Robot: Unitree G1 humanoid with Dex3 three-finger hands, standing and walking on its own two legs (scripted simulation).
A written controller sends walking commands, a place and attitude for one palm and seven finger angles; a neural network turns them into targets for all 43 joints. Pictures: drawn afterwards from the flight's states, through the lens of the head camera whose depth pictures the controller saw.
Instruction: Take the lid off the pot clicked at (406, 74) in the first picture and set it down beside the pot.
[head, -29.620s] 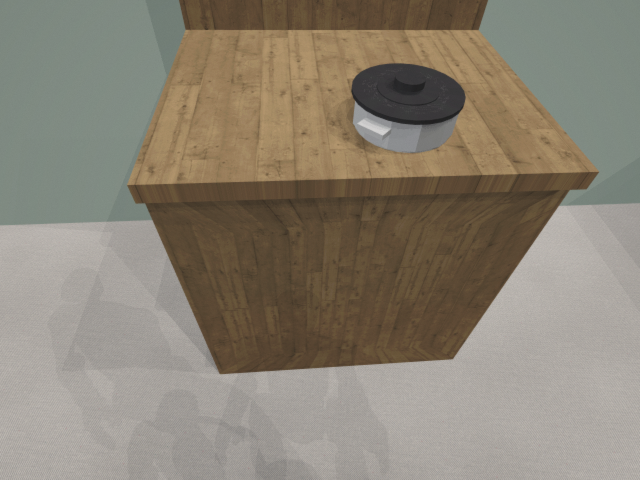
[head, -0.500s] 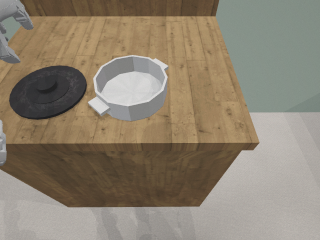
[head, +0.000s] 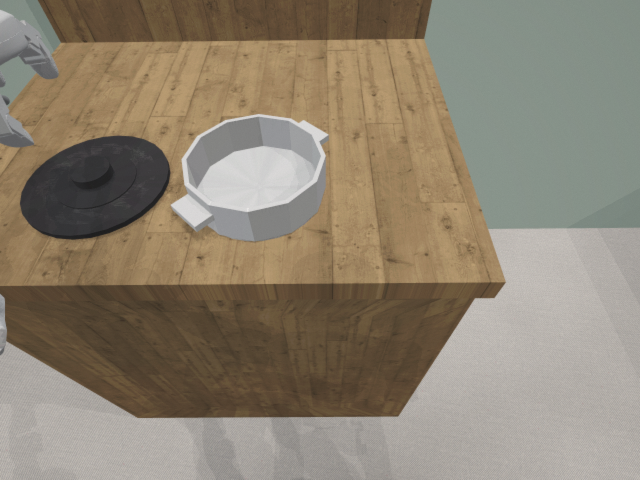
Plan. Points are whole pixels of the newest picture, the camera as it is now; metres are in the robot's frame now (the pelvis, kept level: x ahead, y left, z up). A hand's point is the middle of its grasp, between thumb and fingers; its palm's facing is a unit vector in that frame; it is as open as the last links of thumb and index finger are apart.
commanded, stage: draw the hand back to the body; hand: left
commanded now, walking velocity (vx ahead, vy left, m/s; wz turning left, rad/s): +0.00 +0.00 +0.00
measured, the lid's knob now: (91, 172) +0.51 +0.31 +0.10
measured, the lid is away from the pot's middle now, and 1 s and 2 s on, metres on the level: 0.23 0.23 0.23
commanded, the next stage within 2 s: step back with the hand held close in 2.00 s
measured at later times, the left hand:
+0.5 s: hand (17, 87) +0.40 +0.25 +0.29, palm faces +0.38 -0.87 -0.30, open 10.9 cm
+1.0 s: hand out of the picture +0.31 +0.24 +0.31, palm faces +0.48 -0.86 -0.17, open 8.8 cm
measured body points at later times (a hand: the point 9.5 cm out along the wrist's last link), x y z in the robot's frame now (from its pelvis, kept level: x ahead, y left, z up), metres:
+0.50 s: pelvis +0.00 -0.01 +0.00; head +0.02 -0.01 +0.45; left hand +0.38 +0.29 +0.30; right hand +0.14 -0.23 -0.10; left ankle -0.08 +0.10 -0.74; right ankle +0.04 -0.16 -0.74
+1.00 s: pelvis +0.00 -0.01 +0.01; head +0.00 -0.02 +0.45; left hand +0.28 +0.29 +0.31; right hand +0.19 -0.23 -0.09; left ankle -0.08 +0.10 -0.74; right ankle +0.04 -0.16 -0.74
